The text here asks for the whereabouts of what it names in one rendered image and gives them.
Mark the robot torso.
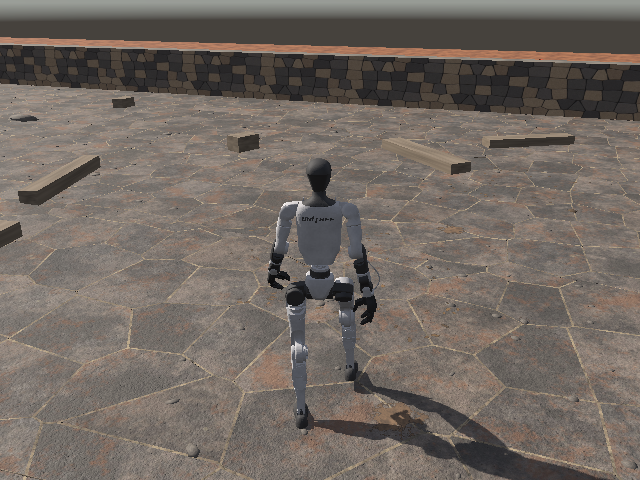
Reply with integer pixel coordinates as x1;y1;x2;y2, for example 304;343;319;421
296;197;343;300

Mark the robot left upper arm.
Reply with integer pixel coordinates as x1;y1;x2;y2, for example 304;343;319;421
273;201;299;255

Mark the robot left hand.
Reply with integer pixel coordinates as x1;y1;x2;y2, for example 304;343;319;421
267;271;290;290

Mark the robot right hand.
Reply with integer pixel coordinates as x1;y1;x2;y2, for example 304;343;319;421
353;295;377;325

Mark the left robot forearm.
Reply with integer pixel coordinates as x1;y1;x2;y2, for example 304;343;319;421
268;239;284;275

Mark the robot left shin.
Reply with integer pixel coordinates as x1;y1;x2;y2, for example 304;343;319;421
291;345;307;415

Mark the robot right upper arm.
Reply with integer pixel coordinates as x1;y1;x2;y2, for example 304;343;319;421
340;202;363;259

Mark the right robot forearm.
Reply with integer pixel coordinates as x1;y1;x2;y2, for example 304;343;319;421
353;244;374;298

